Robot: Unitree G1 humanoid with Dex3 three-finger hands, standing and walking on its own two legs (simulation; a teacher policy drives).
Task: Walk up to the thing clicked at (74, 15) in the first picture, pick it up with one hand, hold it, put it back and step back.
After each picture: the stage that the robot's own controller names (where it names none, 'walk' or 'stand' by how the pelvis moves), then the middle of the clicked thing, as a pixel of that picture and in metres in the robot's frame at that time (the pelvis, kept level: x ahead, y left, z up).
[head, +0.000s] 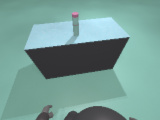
stand; (75, 25) +0.93 +0.20 +0.05
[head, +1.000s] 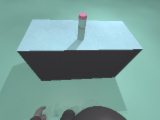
walk; (81, 28) +0.78 +0.08 +0.06
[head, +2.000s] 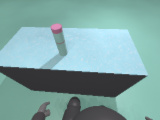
stand; (60, 42) +0.52 +0.26 +0.10
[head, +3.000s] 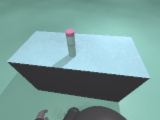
stand; (71, 44) +0.58 +0.20 +0.07
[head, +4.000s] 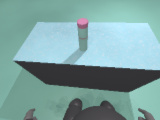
walk; (83, 37) +0.57 +0.09 +0.09
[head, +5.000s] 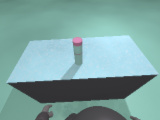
stand; (78, 52) +0.51 +0.12 +0.05
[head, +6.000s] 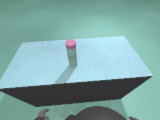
stand; (72, 55) +0.47 +0.16 +0.05
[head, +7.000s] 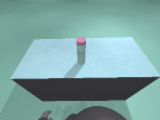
stand; (81, 52) +0.52 +0.09 +0.04
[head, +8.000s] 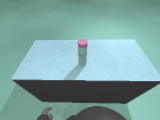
stand; (82, 54) +0.50 +0.08 +0.04
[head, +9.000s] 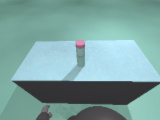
stand; (80, 55) +0.50 +0.09 +0.04
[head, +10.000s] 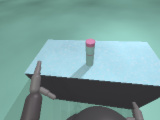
rise first; (89, 54) +0.52 +0.06 +0.05
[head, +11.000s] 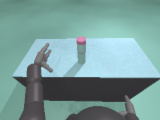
go down; (81, 51) +0.54 +0.07 +0.05
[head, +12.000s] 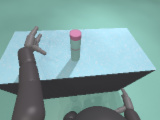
go down; (75, 47) +0.51 +0.07 +0.07
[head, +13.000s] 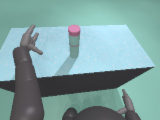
go down; (74, 44) +0.52 +0.07 +0.08
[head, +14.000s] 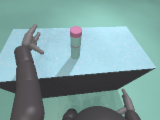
go down; (75, 45) +0.51 +0.06 +0.08
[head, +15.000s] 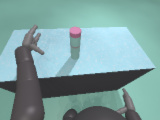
go down; (75, 45) +0.52 +0.06 +0.08
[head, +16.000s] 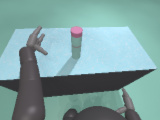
go down; (76, 45) +0.52 +0.06 +0.08
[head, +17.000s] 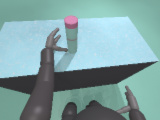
close; (72, 38) +0.53 +0.07 +0.11
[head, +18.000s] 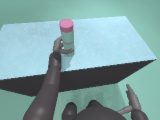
lift; (68, 41) +0.50 +0.09 +0.12
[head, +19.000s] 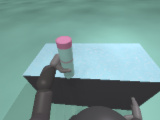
lift; (66, 60) +0.30 +0.15 +0.22
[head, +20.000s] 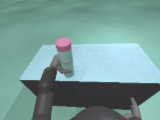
hold; (66, 60) +0.31 +0.15 +0.21
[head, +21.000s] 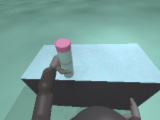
hold; (66, 61) +0.30 +0.15 +0.21
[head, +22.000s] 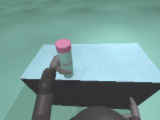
crouch; (66, 61) +0.30 +0.15 +0.20
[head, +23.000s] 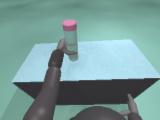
crouch; (71, 43) +0.42 +0.11 +0.23
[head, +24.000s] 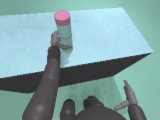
lower; (65, 36) +0.52 +0.08 +0.12
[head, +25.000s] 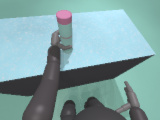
lower; (66, 36) +0.52 +0.08 +0.13
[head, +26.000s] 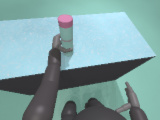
lower; (67, 39) +0.50 +0.08 +0.12
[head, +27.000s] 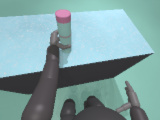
lower; (65, 35) +0.52 +0.08 +0.13
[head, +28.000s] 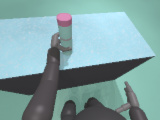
loosen; (66, 38) +0.51 +0.09 +0.12
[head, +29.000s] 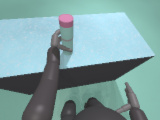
withdraw; (67, 38) +0.51 +0.08 +0.12
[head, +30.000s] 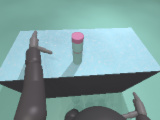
sink last; (77, 50) +0.47 +0.07 +0.09
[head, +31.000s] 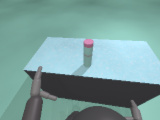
stand; (88, 54) +0.50 +0.07 +0.06
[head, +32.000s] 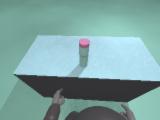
stand; (83, 54) +0.48 +0.07 +0.05
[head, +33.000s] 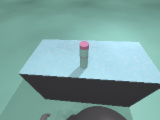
stand; (84, 56) +0.49 +0.08 +0.05
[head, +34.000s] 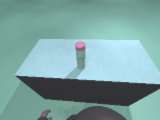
stand; (80, 57) +0.47 +0.10 +0.04
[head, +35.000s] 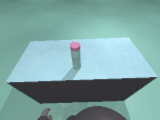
stand; (76, 57) +0.47 +0.12 +0.04
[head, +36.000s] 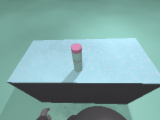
stand; (77, 59) +0.43 +0.11 +0.05
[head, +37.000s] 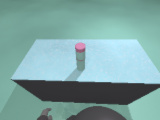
stand; (80, 58) +0.45 +0.09 +0.04
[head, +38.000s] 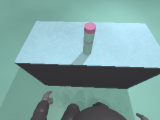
walk; (88, 41) +0.54 +0.04 +0.07
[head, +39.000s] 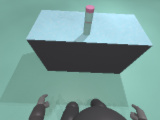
walk; (88, 22) +0.80 +0.08 +0.06
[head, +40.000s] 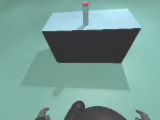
stand; (85, 14) +1.09 +0.16 +0.07
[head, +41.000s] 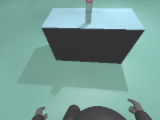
stand; (88, 12) +1.07 +0.15 +0.07
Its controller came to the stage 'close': yes
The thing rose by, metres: 0.19
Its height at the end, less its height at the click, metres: +0.00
